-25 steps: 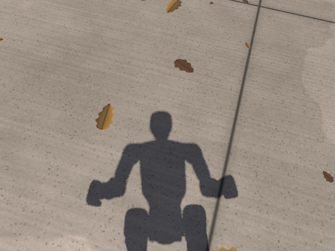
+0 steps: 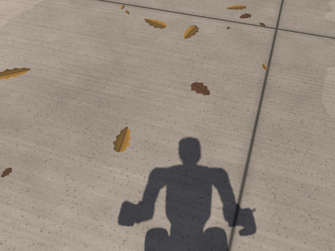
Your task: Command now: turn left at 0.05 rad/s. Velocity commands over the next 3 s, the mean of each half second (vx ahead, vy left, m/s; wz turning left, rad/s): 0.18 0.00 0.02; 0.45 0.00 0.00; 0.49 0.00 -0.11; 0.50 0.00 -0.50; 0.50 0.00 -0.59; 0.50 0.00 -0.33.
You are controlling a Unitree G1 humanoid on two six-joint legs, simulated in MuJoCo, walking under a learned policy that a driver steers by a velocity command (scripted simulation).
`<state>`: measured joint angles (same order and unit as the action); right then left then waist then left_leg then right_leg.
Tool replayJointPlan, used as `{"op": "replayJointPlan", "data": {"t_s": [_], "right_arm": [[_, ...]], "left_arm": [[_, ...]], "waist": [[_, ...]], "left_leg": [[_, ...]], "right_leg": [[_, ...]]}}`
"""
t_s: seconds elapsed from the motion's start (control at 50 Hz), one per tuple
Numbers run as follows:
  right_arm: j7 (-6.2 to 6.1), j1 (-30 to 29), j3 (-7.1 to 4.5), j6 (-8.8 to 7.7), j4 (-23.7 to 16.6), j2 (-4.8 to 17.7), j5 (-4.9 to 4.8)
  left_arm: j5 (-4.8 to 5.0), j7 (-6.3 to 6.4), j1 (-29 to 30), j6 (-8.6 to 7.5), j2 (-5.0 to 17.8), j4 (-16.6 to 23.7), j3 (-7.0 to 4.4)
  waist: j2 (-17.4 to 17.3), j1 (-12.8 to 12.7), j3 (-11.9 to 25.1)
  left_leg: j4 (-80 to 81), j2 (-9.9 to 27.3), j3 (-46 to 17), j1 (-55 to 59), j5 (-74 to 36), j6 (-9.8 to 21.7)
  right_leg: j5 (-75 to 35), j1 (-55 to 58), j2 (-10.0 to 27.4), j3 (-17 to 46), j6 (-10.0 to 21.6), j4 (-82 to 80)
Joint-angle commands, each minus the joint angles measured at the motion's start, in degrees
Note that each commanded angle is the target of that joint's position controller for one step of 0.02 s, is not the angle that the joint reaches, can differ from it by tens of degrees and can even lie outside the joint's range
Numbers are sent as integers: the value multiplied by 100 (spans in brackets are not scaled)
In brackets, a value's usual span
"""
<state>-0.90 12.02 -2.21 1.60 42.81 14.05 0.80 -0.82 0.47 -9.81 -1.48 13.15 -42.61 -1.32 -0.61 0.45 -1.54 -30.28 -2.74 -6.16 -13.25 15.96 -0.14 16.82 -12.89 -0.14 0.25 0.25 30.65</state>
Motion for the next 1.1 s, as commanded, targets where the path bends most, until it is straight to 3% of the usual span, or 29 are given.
{"op": "replayJointPlan", "data": {"t_s": [0.02,0.14,0.16,0.2,0.24,0.28,0.34,0.38,0.4,0.42,0.44,0.46,0.48,0.5,0.56,0.62,0.68,0.74,0.8,0.84,0.88,0.9,0.92,0.94,0.96,0.98,1.0,1.02,1.1], "right_arm": [[-39,-124,-155,-93,-294,530,-9],[-105,13,-178,-89,-66,544,-17],[-118,111,-170,-80,11,506,-20],[-139,182,-198,-88,77,533,-76],[-115,-56,-190,-236,-88,465,-142],[-49,-373,-198,-432,-225,490,-223],[89,-201,-199,-596,-152,480,-246],[150,427,-229,-651,213,409,-193],[156,853,-283,-637,424,463,-163],[136,1364,-344,-632,534,614,-179],[74,1937,-445,-637,540,1151,-175],[148,1977,-463,-697,507,1361,-112],[156,1509,-359,-758,399,1044,-121],[157,1259,-288,-791,325,819,-115],[169,1035,-159,-734,287,587,-62],[117,1328,-149,-677,405,657,-110],[28,1407,-149,-625,466,803,-99],[-2,1627,-164,-625,595,914,-141],[-8,1573,-203,-600,683,966,-200],[-16,1454,-255,-551,675,1092,-163],[-31,1327,-249,-447,632,1097,-96],[-49,1426,-156,-440,491,891,6],[45,2387,102,-559,487,-74,-57],[79,1946,-40,-697,574,612,-230],[96,1184,-149,-773,326,965,-381],[59,809,-131,-820,229,942,-343],[30,647,-160,-813,212,896,-239],[28,794,-171,-757,242,819,-197],[-4,693,-125,-553,178,566,-119]], "left_arm": [[12,30,96,-66,698,340,-158],[24,2,72,-73,636,192,-120],[21,2,-10,-65,619,123,-113],[89,28,-124,-18,853,47,-189],[157,74,-491,-25,1098,-74,-254],[153,115,-636,-95,1239,-149,-311],[228,75,-356,-137,1213,-91,-321],[307,38,-43,-82,1182,-48,-316],[265,29,-100,-73,1040,-65,-278],[210,6,-6,-104,755,-17,-184],[103,-21,73,-179,301,190,-45],[270,5,122,-280,637,355,-149],[383,-8,51,-344,924,298,-230],[383,-48,27,-392,944,224,-237],[204,-156,103,-437,833,129,-261],[154,-230,404,-381,587,234,-191],[170,-257,1081,-392,392,492,-89],[218,-314,1534,-417,437,658,-72],[232,-376,1637,-454,612,761,-113],[209,-376,1273,-456,811,688,-197],[213,-282,-223,-403,1181,263,-406],[144,-200,-1262,-363,1540,55,-495],[91,-258,-1532,-376,1898,-95,-550],[150,-253,-1397,-379,1276,-104,-416],[158,-220,-877,-385,1077,-59,-350],[129,-215,-457,-398,1001,-2,-320],[68,-233,-202,-423,884,19,-291],[-11,-242,-89,-457,770,8,-258],[79,-246,-197,-566,853,-210,-280]], "waist": [[71,-61,247],[-2,-42,222],[46,-39,333],[375,-96,57],[930,-211,-408],[980,-293,-773],[864,-126,-503],[742,236,-178],[608,378,28],[217,594,167],[-1280,710,424],[-1545,648,220],[-806,424,-257],[-572,328,-431],[-415,189,-338],[-384,262,-279],[-381,406,-426],[-442,488,-595],[-452,301,-615],[-565,19,-233],[-600,-751,785],[-6,-1048,1635],[1759,-451,2591],[1232,-712,2275],[908,-635,1167],[285,-444,705],[135,-256,396],[306,-39,381],[371,123,74]], "left_leg": [[382,321,-308,9,-942,82],[391,355,-320,166,-1124,28],[375,281,-230,221,-682,34],[-29,-25,147,-278,909,103],[-889,-45,558,-1211,1180,110],[-1474,352,422,-1702,1108,187],[-869,519,514,-1287,1172,359],[208,135,983,450,-278,321],[266,3,1020,1157,-469,246],[532,399,398,1792,-137,371],[1457,1751,-1803,2462,636,950],[2067,2483,-3568,2250,1560,1749],[2085,2460,-3258,2049,2006,1757],[2102,2191,-2643,1961,1784,1535],[2217,1624,-1259,1752,-270,1094],[2257,1420,-514,1633,-1738,1128],[2399,1231,-42,1171,-1884,1064],[2519,1360,48,1039,-1682,1079],[2273,1643,76,1580,-2217,970],[1661,1694,158,1943,-3783,840],[-195,1362,443,1630,-5270,605],[-1983,1084,525,233,-3528,451],[-4072,-135,276,-1884,1311,87],[-4711,63,-353,-2522,1579,178],[-4752,373,-132,-2920,1098,247],[-4464,682,7,-2687,532,276],[-4135,873,75,-2441,209,253],[-3960,1035,14,-2066,-11,253],[-3223,1197,159,-2065,-353,55]], "right_leg": [[-757,93,424,458,193,-570],[-829,72,355,409,207,-596],[-300,104,314,388,227,-673],[1592,3,407,714,490,-969],[3098,83,1349,2085,1092,-1801],[2900,5,1957,2914,1477,-2164],[1730,188,1689,2173,1242,-2090],[967,-537,1094,1202,950,-1659],[784,-831,868,909,823,-1227],[548,-1304,578,531,582,-315],[827,-2273,-39,-163,127,1788],[1691,-3143,-253,272,110,2972],[1320,-3635,173,557,229,3528],[696,-3771,372,547,346,3583],[-412,-3432,678,333,309,3051],[-929,-3326,606,14,50,2384],[-1673,-2820,437,-178,-95,1092],[-2119,-2341,265,-240,-60,336],[-1944,-2284,244,-84,201,-45],[-1567,-1712,47,-193,403,-71],[-1471,294,-223,-422,712,-88],[-1372,2233,840,802,1060,187],[300,3984,2251,3904,2084,-682],[1199,3649,2107,4513,1908,-1452],[928,2730,1935,3511,1613,-1554],[206,1791,1736,2799,1468,-1675],[-514,1062,1504,2241,1395,-1798],[-864,646,1323,1870,1353,-1955],[-1318,-30,1180,1159,1499,-2446]]}}
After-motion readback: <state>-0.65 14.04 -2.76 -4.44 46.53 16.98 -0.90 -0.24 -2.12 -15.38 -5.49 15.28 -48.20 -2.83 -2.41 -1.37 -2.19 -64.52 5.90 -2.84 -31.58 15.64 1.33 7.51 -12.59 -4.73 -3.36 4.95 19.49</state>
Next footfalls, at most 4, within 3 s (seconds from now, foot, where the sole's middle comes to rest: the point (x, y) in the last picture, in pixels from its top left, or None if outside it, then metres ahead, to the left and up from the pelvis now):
0.90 right None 0.46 -0.10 -0.77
1.42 left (145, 196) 0.76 0.14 -0.77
1.96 right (211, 156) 0.97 -0.18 -0.77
2.46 left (200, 105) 1.32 -0.15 -0.77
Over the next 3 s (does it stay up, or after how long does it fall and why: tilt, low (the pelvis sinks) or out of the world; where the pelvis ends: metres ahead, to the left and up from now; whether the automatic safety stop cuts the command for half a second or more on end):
stays up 1.30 -0.37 -0.01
